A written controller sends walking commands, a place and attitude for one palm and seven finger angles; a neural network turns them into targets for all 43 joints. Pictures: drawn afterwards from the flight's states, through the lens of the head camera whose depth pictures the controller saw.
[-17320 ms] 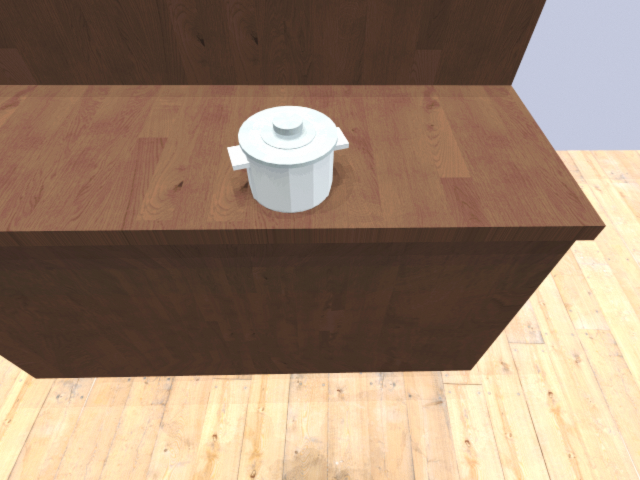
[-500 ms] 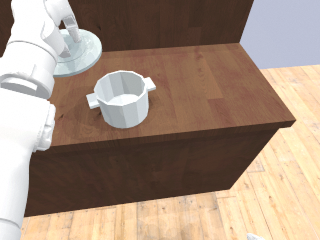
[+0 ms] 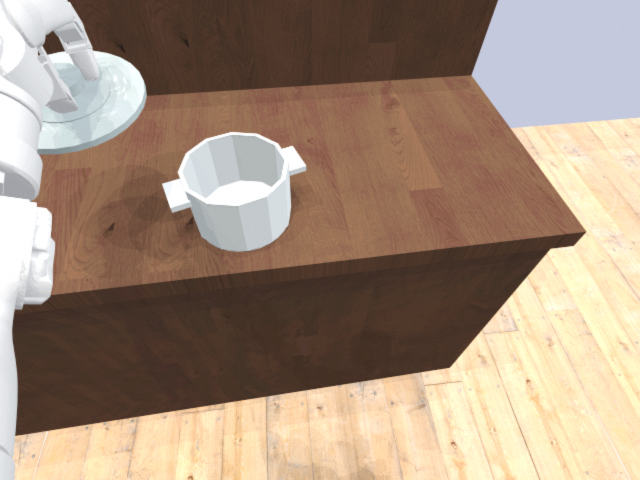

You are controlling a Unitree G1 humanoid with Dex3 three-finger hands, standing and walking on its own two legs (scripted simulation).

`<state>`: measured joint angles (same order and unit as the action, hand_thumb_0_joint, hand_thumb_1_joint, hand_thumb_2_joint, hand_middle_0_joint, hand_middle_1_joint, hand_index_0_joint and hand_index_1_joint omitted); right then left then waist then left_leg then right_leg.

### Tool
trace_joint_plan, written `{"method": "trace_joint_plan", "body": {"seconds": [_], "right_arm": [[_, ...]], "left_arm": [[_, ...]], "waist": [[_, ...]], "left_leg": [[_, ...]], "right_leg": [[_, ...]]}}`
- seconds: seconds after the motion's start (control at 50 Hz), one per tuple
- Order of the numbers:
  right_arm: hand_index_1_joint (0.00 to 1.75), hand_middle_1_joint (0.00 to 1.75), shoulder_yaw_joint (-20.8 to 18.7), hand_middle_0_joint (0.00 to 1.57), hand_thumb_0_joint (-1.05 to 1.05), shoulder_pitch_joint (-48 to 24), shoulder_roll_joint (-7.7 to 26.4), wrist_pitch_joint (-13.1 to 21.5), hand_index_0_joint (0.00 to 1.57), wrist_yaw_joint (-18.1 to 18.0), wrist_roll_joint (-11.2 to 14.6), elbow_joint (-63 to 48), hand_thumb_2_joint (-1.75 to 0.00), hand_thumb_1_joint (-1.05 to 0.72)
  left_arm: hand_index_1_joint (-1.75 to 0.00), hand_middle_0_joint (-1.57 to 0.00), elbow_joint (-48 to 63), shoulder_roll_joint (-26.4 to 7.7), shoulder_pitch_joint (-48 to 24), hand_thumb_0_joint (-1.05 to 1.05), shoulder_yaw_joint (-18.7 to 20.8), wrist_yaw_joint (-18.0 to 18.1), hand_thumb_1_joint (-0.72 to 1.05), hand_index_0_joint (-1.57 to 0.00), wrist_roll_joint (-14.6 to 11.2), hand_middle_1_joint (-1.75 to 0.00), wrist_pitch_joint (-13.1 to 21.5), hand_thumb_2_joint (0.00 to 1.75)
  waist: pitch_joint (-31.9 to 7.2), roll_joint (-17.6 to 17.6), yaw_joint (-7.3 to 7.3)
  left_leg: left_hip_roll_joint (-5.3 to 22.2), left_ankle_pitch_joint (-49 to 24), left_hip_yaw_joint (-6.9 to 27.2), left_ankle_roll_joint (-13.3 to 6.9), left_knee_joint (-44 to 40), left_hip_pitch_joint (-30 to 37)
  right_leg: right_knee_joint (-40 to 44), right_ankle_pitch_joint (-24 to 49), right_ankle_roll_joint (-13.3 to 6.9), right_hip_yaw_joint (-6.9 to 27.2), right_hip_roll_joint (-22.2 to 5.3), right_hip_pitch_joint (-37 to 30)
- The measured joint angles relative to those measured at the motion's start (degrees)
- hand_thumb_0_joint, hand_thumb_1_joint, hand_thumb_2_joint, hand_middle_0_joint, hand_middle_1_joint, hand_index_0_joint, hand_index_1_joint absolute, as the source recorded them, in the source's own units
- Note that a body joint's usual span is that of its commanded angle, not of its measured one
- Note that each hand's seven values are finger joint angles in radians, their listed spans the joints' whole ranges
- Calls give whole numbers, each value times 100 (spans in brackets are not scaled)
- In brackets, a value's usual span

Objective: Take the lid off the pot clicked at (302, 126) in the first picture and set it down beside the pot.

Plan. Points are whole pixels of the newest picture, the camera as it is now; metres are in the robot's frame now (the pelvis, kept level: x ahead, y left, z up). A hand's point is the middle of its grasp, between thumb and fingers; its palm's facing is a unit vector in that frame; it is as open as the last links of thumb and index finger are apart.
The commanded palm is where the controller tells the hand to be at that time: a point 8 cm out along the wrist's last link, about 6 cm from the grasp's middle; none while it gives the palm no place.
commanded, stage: move the lid sideways beside the pot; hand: left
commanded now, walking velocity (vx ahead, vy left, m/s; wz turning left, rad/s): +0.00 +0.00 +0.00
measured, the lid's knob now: (59, 81) +0.51 +0.26 +0.23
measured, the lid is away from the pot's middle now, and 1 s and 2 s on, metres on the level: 0.17 0.24 0.23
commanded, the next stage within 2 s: lower the lid onto the table in 0.76 s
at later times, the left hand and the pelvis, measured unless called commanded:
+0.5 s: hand out of the picture +0.47 +0.31 +0.25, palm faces -0.27 -0.14 -0.95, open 7.7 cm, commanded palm +0.49 +0.31 +0.33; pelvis +0.00 +0.01 +0.00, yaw +1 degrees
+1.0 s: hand out of the picture +0.47 +0.32 +0.25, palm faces -0.28 -0.19 -0.94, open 7.7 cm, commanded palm +0.49 +0.31 +0.32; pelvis +0.00 +0.01 +0.00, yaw +1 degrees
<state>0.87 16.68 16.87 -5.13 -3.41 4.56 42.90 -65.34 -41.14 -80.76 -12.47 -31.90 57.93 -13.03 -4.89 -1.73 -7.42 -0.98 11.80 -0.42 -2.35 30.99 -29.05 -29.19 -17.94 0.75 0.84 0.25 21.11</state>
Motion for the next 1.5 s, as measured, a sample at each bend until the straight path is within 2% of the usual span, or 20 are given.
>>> {"method": "trace_joint_plan", "body": {"seconds": [0.08, 0.16, 0.24, 0.32, 0.74, 0.9, 0.98, 1.08, 1.3, 1.5], "right_arm": [[30, 30, -3, 20, 1, -6, 5, -28, 20, -4, 2, -25, -90, -91], [30, 30, 35, 20, 1, -88, -1, -124, 20, 5, 43, -39, -90, -91], [30, 30, 27, 20, 1, -97, -15, -86, 20, 9, 43, -66, -90, -91], [30, 30, 34, 20, 1, -134, -37, -55, 20, -1, 37, -76, -90, -91], [30, 30, 120, 20, 1, -163, -9, -174, 20, -44, 94, -104, -90, -91], [30, 30, 84, 20, 1, -69, 14, -154, 20, -31, 78, -37, -90, -91], [30, 30, 99, 20, 1, -99, 30, -141, 20, 2, 90, -23, -90, -91], [30, 30, 95, 20, 1, -72, 36, -72, 20, 0, 75, -23, -90, -91], [30, 30, 73, 20, 1, 4, 24, -6, 20, -35, 54, -16, -90, -91], [30, 30, 86, 20, 1, -10, 18, -58, 21, -58, 76, -88, -90, -91]], "left_arm": [[-100, -61, 24, -140, 43, 3, 181, 11, 21, -67, 16, -98, 114, 73], [-100, -61, -187, -289, 14, 2, 152, -54, 21, -67, 14, -98, 43, 73], [-100, -61, 57, -357, 130, 2, 38, -100, 21, -67, 20, -98, 87, 73], [-100, -61, 234, -402, 187, 3, 130, -121, 21, -67, -32, -98, 213, 73], [-100, -61, -34, -775, 107, 2, 208, -166, 21, -67, 41, -98, 409, 73], [-100, -61, 74, -716, 86, 3, 210, -164, 21, -67, -8, -98, 423, 73], [-100, -60, -340, -667, -96, 2, 192, -151, 21, -67, -21, -98, 219, 73], [-100, -61, -427, -629, -61, 2, 127, -140, 21, -67, 41, -98, 113, 73], [-100, -60, -379, -586, 113, 2, 237, -70, 21, -67, 41, -98, 214, 72], [-100, -60, -464, -744, 324, 2, 420, -44, 22, -67, 41, -98, 345, 72]], "waist": [[-10, -16, 10], [0, -9, 11], [28, -17, 88], [32, -28, 133], [100, -35, 121], [110, -48, 129], [116, -53, 60], [114, -51, 41], [85, -28, 22], [96, -10, -23]], "left_leg": [[10, 44, 9, -6, 57, -6], [16, 73, 5, -13, 85, -9], [9, 68, 36, -15, 95, -33], [-8, 66, 69, -21, 105, -42], [-2, 78, 67, -43, 160, -104], [-10, 71, 88, -48, 158, -105], [-14, 72, 85, -52, 161, -103], [-6, 71, 61, -53, 153, -121], [8, 136, 44, -47, 225, -193], [47, 233, 12, -47, 347, -270]], "right_leg": [[1, -15, 4, -8, 11, -22], [2, -24, 8, -2, 18, -30], [35, -11, 13, -34, 15, -39], [54, -9, 21, -69, 3, -56], [51, 10, 41, -65, 10, -16], [76, 22, 43, -88, 6, -34], [62, 16, 46, -84, 2, -29], [60, 21, 48, -59, 6, 2], [0, -30, 43, -40, 17, 75], [-79, -88, 41, -2, 52, 148]]}}
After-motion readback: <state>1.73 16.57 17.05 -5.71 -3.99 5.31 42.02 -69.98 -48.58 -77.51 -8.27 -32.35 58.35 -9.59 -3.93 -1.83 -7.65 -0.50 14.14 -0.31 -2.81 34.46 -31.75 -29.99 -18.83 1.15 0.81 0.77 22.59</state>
